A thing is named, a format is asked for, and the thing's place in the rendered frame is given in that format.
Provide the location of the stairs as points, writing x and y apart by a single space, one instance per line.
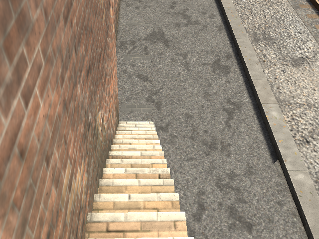
136 198

